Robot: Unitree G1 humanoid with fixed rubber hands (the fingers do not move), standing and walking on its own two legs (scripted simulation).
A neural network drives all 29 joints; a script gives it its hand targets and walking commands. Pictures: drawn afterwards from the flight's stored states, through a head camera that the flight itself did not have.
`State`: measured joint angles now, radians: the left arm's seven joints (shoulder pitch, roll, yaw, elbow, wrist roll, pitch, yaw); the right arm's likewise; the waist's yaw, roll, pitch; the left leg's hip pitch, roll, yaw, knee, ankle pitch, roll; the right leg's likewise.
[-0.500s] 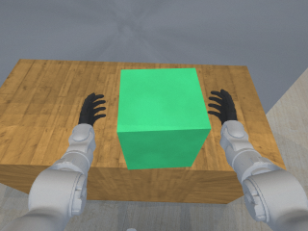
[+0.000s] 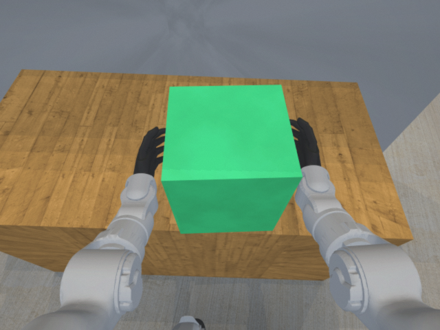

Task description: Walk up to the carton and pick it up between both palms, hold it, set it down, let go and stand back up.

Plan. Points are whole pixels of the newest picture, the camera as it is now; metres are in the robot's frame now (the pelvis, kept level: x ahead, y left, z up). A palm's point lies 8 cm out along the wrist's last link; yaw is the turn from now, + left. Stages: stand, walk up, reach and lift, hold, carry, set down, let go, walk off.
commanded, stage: reach and lift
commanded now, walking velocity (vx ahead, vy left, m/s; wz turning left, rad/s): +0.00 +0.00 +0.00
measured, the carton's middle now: (226, 166) +0.45 +0.05 -0.02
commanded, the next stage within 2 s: none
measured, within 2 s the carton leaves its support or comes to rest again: leaves its support in 1.98 s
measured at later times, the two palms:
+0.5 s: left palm (146, 176) +0.39 +0.20 +0.01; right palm (306, 172) +0.42 -0.10 +0.03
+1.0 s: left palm (146, 176) +0.39 +0.20 +0.01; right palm (306, 172) +0.42 -0.10 +0.03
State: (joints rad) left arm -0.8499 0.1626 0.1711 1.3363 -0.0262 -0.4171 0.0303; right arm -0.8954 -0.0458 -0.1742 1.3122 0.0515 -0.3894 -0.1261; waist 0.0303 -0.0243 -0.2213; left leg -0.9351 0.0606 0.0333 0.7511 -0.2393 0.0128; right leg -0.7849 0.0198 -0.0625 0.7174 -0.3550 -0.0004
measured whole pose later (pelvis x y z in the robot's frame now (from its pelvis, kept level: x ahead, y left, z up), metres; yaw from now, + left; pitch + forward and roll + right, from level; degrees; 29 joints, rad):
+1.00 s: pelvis +0.02 -0.01 +0.03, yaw +0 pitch +18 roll -2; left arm -0.73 0.07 0.51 1.27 0.30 -0.47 0.05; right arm -0.72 0.13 -0.63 1.17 -0.45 -0.50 -0.12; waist 0.05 -0.04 -0.12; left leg -0.68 0.05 0.05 0.56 -0.20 0.00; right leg -0.53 0.02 -0.05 0.52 -0.30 -0.01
